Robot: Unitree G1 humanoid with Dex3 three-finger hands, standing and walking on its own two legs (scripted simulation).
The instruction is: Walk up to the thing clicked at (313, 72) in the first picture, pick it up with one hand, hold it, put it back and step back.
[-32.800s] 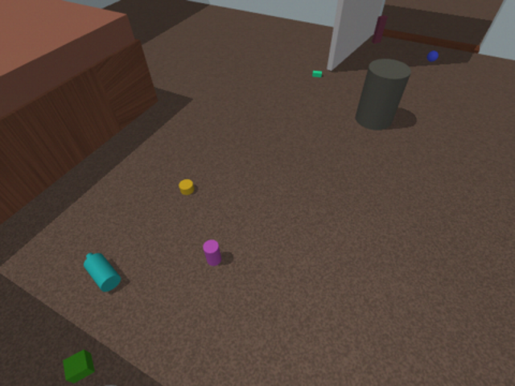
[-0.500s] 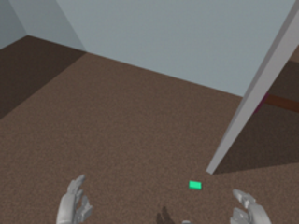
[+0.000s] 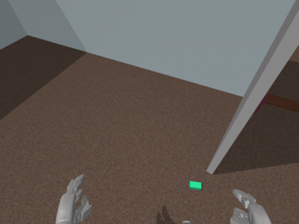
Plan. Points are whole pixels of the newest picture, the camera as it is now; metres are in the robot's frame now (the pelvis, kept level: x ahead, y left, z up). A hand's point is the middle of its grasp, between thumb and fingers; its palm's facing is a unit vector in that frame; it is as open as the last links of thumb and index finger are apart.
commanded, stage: home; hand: right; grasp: from above
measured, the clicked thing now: (195, 185) +0.46 -0.23 -0.70
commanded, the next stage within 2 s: stand in 0.10 s
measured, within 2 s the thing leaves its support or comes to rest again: neither
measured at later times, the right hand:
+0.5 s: hand out of the picture +0.09 -0.25 -0.11, palm faces +0.04 +0.94 -0.34, open 7.4 cm
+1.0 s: hand out of the picture +0.03 -0.24 -0.10, palm faces +0.04 +0.95 -0.32, open 7.4 cm
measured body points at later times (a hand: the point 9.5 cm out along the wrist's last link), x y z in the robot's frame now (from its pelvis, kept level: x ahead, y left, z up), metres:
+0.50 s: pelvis -0.01 -0.01 +0.03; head +0.01 -0.02 +0.48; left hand +0.11 +0.27 -0.08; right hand +0.09 -0.29 -0.08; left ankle -0.02 +0.14 -0.68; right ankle +0.01 -0.13 -0.68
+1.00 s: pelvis -0.01 -0.01 +0.06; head -0.01 -0.01 +0.51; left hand +0.07 +0.27 -0.08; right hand +0.02 -0.29 -0.08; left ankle -0.02 +0.14 -0.68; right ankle +0.01 -0.13 -0.68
